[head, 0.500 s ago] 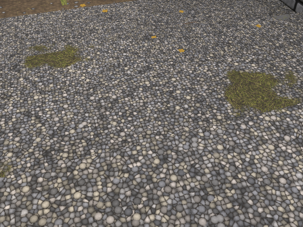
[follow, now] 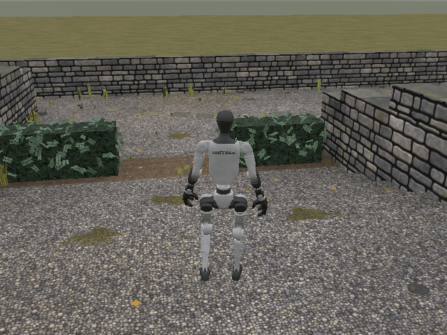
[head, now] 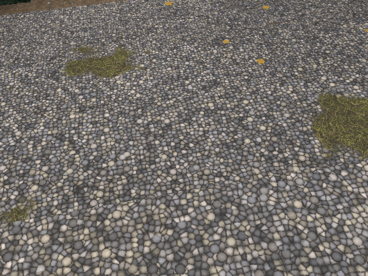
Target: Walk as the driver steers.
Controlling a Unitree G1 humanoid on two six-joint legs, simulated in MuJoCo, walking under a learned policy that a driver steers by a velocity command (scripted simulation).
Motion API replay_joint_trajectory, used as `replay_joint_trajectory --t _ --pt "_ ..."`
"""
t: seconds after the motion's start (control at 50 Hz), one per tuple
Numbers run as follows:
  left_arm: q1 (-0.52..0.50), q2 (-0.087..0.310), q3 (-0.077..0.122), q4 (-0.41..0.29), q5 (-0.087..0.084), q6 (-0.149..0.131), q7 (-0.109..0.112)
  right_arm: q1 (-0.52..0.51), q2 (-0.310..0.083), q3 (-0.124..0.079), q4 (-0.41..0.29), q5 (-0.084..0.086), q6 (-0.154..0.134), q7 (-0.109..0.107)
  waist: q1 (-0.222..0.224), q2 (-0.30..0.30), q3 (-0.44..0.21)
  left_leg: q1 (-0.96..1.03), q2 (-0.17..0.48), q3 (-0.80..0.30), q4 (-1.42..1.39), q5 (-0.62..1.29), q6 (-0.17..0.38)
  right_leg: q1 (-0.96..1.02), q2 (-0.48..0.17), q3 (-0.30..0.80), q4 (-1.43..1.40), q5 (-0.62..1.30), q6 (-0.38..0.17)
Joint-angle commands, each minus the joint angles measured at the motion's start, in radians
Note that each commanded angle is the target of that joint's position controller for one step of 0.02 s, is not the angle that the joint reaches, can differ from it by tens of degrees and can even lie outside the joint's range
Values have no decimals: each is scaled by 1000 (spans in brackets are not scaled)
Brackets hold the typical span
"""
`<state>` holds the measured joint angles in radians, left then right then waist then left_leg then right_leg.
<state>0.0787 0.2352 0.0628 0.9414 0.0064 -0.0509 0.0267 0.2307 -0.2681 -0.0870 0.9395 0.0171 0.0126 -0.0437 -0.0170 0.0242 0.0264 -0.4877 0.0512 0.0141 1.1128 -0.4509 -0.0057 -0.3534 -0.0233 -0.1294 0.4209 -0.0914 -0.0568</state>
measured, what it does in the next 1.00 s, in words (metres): walks ahead, turning left: left foot, then right foot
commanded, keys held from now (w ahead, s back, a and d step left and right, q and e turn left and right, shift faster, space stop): w+q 0.74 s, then w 0.26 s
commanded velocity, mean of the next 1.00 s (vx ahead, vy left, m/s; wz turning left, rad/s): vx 0.45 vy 0.00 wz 0.50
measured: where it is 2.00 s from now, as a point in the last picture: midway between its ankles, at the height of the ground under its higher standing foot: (109, 204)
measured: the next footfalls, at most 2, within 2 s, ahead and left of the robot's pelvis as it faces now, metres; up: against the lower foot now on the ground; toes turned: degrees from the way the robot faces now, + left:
left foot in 0.28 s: +0.05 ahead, +0.16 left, +0.00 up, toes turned +11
right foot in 0.68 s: +0.41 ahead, +0.04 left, +0.00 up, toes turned +20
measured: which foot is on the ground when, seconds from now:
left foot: up 0.00-0.26, down 0.28-0.70, up 0.72-1.00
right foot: down 0.00-0.28, up 0.30-0.66, down 0.68-1.00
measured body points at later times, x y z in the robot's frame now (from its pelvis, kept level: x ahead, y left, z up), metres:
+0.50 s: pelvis +0.12 +0.09 +0.00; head +0.12 +0.11 +0.45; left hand +0.25 +0.34 -0.11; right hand +0.12 -0.13 -0.14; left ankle +0.01 +0.15 -0.74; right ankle +0.25 -0.05 -0.67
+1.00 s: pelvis +0.38 +0.16 +0.01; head +0.39 +0.18 +0.45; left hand +0.22 +0.33 -0.15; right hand +0.64 +0.06 -0.11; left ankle +0.43 +0.34 -0.69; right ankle +0.37 +0.03 -0.74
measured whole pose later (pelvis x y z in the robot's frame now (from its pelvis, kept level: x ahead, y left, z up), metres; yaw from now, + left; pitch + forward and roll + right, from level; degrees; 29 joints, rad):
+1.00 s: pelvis +0.38 +0.16 +0.01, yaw +31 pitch +3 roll -4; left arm 0.44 0.17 0.04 1.04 0.07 -0.12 -0.03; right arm 0.11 -0.20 -0.03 0.86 -0.08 -0.07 0.07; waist 0.08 0.04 -0.04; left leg -0.67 0.10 -0.03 0.78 -0.16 0.08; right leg -0.04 0.03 -0.19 0.20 -0.22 -0.02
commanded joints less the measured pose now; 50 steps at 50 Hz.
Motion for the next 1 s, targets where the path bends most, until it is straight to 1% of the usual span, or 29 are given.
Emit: replay_joint_trajectory --t 0.02,0.14,0.16,0.18,0.2,0.24,0.26,0.28,0.3,0.32,0.34,0.36,0.38,0.42,0.5,0.58,0.64,0.66,0.68,0.7,0.72,0.74,0.76,0.78,0.8,0.82,0.88,0.94,1.0 --pt "-20 161 41 -42 -5 -26 15 94 -46 -24 -37 -5 -3 1 -22 -151 -79 1 56 -15 -71 82 24 41 -284 255 -332 -414 -138" --pt "-31 219 65 -63 -28 -22 15 46 -50 -28 -51 -2 -7 27 -42 -126 -70 108 48 49 -310 97 52 45 -300 147 -351 -448 -115" --pt "-9 75 28 -117 72 -75 8 171 3 3 -5 -120 -69 80 -23 30 23 162 39 2 -234 172 49 18 -352 147 -375 -419 -96" --pt "-16 98 33 -99 74 -89 4 176 42 3 0 -115 -97 92 -40 -51 7 157 51 -25 -249 101 60 49 -355 137 -349 -419 -100" --pt "-30 116 33 -109 59 -94 4 146 9 -2 -23 -91 -111 99 -32 -72 -14 146 52 -16 -295 58 66 104 -341 114 -315 -435 -102" --pt "-51 166 38 -116 29 -69 1 158 -23 -13 -21 -78 -137 101 -46 -26 -24 236 36 24 -505 101 84 118 -311 72 -200 -492 -104" --pt "-39 142 33 -120 35 -49 3 206 -47 -26 11 -80 -153 99 -48 17 -24 331 2 30 -633 112 90 94 -262 32 -85 -524 -105" --pt "-10 76 17 -116 61 -38 2 227 -79 -40 18 -98 -177 89 -43 93 -30 427 23 -79 -696 63 124 7 -192 -17 138 -469 -85" --pt "-5 -33 -15 -144 105 -42 -9 318 -154 -54 16 -96 -187 67 -48 234 -63 532 181 -415 -724 172 263 -228 -43 -41 502 -465 -23" --pt "-70 -64 -38 -199 71 -77 -46 298 -179 -46 -36 -105 -216 66 -96 309 33 514 302 -817 -940 -174 365 -505 45 194 501 -484 -16" --pt "-145 8 -15 -182 38 -79 -59 204 -107 -37 -36 -104 -214 66 -89 168 140 484 263 -705 -954 -261 304 -582 5 257 583 -390 -34" --pt "-126 68 4 -165 41 -83 -52 148 -94 -33 -52 -74 -199 77 -58 138 108 483 224 -592 -912 -138 288 -571 0 196 669 -328 -19" --pt "-97 91 14 -139 54 -83 -42 189 -61 -20 -39 -68 -186 83 -61 82 57 489 203 -536 -894 -48 296 -549 -18 188 696 -281 -18" --pt "-100 18 -12 -135 68 -88 -31 226 19 19 -14 -86 -159 94 -29 34 77 418 191 -464 -885 71 271 -511 -41 191 652 -86 -18" --pt "-195 -27 -33 -156 44 -70 -43 254 -8 27 -5 -85 -141 111 -48 52 45 293 105 -295 -892 354 273 -285 -9 100 341 68 29" --pt "-275 -3 -30 -184 47 -54 -53 365 -47 10 45 -82 -129 122 -68 84 53 398 169 -363 -863 564 291 -239 9 75 164 4 34" --pt "-238 28 -21 -178 28 -51 -43 293 -66 -4 40 -95 -120 117 -2 97 21 426 170 -359 -811 811 242 -75 41 54 79 45 -5" --pt "-168 66 -6 -157 10 -55 -37 268 -70 -9 34 -101 -119 119 39 88 -18 383 127 -330 -741 911 202 78 55 43 72 101 -29" --pt "-23 107 10 -121 -4 -64 -30 253 -41 -3 19 -109 -121 123 93 41 -149 317 44 -278 -566 898 143 327 23 67 109 149 -83" --pt "180 153 13 -82 23 -71 -20 313 57 23 -22 -115 -129 128 120 -122 -365 115 -119 -235 -280 575 70 717 -158 255 158 334 -238" --pt "438 136 -2 -14 42 -70 -18 397 144 52 -38 -112 -143 135 145 -311 -561 -193 -221 -187 67 -180 26 1054 -442 742 -9 151 -445" --pt "446 106 7 25 76 -80 -14 179 23 12 -53 -84 -145 135 198 -129 -171 -415 -125 -204 276 -115 66 774 -408 744 -129 -181 -302" --pt "292 85 4 -7 51 -81 -18 125 20 8 -47 -75 -141 114 132 -85 -10 -380 -39 -176 266 16 103 475 -377 589 -187 -351 -223" --pt "208 10 -21 -26 35 -75 -16 130 32 11 -28 -91 -135 94 85 -58 -19 -285 11 -151 206 92 117 338 -342 492 -229 -279 -212" --pt "192 -47 -38 -27 29 -71 -14 129 79 26 -28 -110 -128 89 51 -59 -39 -215 42 -160 148 155 137 285 -297 399 -257 -138 -198" --pt "166 -77 -45 -33 37 -67 -9 119 106 35 -28 -121 -118 93 31 -64 -25 -173 56 -148 126 150 136 238 -282 341 -288 -45 -198" --pt "170 -35 -29 -15 46 -88 -8 42 94 40 -66 -106 -99 106 10 -60 -15 -166 72 -108 -88 121 107 203 -239 182 -351 58 -209" --pt "171 13 -16 -13 71 -92 -47 -23 91 59 -93 -95 -86 116 -4 -55 -20 -42 72 -38 -298 288 85 93 -204 63 -351 188 -191" --pt "226 53 -8 5 66 -95 -74 -86 37 60 -120 -92 -74 110 2 -62 -6 -78 63 -57 -392 372 84 167 -244 64 -309 232 -194"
